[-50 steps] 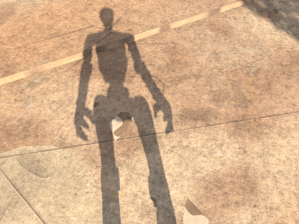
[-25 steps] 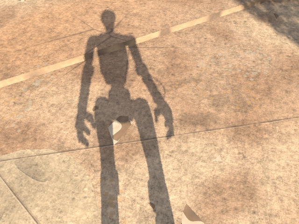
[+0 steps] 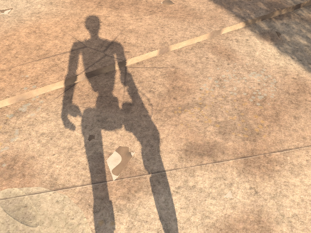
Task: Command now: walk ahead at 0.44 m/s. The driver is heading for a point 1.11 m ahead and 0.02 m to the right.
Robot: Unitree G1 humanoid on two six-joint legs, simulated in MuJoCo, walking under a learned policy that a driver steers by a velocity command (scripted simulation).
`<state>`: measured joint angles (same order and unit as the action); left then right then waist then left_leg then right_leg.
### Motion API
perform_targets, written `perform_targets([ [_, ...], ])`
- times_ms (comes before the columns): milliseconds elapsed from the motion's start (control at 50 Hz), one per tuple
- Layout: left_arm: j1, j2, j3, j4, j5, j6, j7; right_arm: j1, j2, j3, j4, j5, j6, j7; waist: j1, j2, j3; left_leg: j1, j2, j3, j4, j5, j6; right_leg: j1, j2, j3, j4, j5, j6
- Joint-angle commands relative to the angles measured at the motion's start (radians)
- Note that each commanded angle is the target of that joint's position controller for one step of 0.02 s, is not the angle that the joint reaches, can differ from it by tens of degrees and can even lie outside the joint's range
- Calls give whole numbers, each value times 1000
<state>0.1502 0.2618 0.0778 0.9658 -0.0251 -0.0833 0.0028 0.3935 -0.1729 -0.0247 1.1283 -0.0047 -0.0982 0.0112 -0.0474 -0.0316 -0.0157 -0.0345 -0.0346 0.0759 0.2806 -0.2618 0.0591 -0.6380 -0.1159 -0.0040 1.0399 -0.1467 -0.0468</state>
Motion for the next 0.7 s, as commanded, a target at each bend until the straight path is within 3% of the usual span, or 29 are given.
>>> perform_targets([
  [20,-115,17,-2,-83,6,-3,-6,14,-168,-22,-47,-3,-3,-22,10,84,120,-13,241,-167,-165,339,117,-143,-12,-1,-177,113,27],
  [120,-288,8,-21,-141,-4,-10,-32,88,-173,-30,-44,9,4,-30,-31,94,162,23,248,-110,-194,318,115,-74,38,-44,-423,218,15],
  [180,-332,22,-23,-172,-8,-21,-52,101,-181,-41,-41,16,15,-32,-15,104,165,129,289,-95,-138,425,108,-64,52,-40,-494,169,-23],
  [220,-263,64,-6,-165,-7,-25,-57,73,-209,-52,-53,13,21,-34,44,140,92,179,303,-83,-27,733,89,73,99,-65,-505,103,-56],
  [240,-160,101,12,-141,-6,-24,-54,57,-223,-57,-58,10,28,-35,102,167,18,186,294,-68,96,917,76,211,137,-87,-497,73,-79],
  [260,21,144,37,-87,-8,-20,-47,37,-216,-54,-68,7,36,-33,190,169,-83,114,252,-37,304,971,48,450,157,-95,-507,88,-109],
  [280,210,212,57,-45,5,-15,-35,36,-183,-39,-94,-4,34,-30,245,81,-223,-148,200,-21,620,668,20,794,-23,117,-466,56,-169],
  [300,285,259,61,-18,21,-12,-38,178,-20,3,-98,8,10,-13,145,-208,-402,-515,-15,-82,995,-170,-37,1101,-275,666,-621,-225,-338],
  [320,263,171,35,-17,16,-13,-38,86,-113,-18,-97,36,-23,-6,186,-151,-369,-625,-2,-230,1128,-284,-12,1069,-254,774,-746,-282,-301],
  [340,159,133,22,-30,9,-19,-35,-20,-166,-34,-141,61,-39,-6,162,-129,-197,-709,52,-197,1156,-223,2,928,-229,604,-761,-208,-254],
  [360,64,100,10,-53,12,-28,-36,-79,-178,-35,-158,57,-46,-16,125,-12,-115,-669,109,-175,1105,-122,10,749,-199,468,-784,-75,-226],
  [380,10,72,2,-56,26,-36,-42,-102,-175,-46,-160,41,-40,-25,86,28,-59,-614,147,-160,1043,-63,10,599,-166,368,-807,27,-208],
  [400,-10,43,-7,-50,37,-42,-46,-72,-160,-51,-157,32,-23,-28,44,11,-49,-545,179,-169,1005,-32,15,511,-134,301,-835,58,-197],
  [420,-6,35,-10,-40,37,-43,-49,-48,-134,-50,-154,31,-8,-30,26,-10,-40,-512,188,-168,971,-25,15,463,-119,268,-861,54,-200],
  [440,9,43,-10,-30,33,-43,-46,-40,-117,-49,-157,30,3,-31,16,-19,-21,-508,198,-162,933,-26,11,427,-111,236,-888,50,-206],
  [480,42,78,-5,-16,30,-42,-31,-103,-124,-52,-184,24,17,-35,14,-19,29,-561,214,-148,841,23,-11,386,-106,191,-932,50,-213],
  [560,121,110,2,-2,26,-32,-2,-261,-134,-55,-239,9,14,-29,52,-6,62,-666,208,-127,588,253,-49,442,-85,126,-949,103,-189],
  [620,177,119,3,8,15,-27,4,-372,-116,-44,-266,15,7,-17,89,-12,74,-620,163,-83,402,370,-52,470,-58,63,-944,123,-158],
  [700,255,127,8,40,7,-12,5,-483,-118,-34,-305,26,2,6,127,-18,101,-638,135,-72,285,337,-42,602,-102,59,-893,125,-153],
])
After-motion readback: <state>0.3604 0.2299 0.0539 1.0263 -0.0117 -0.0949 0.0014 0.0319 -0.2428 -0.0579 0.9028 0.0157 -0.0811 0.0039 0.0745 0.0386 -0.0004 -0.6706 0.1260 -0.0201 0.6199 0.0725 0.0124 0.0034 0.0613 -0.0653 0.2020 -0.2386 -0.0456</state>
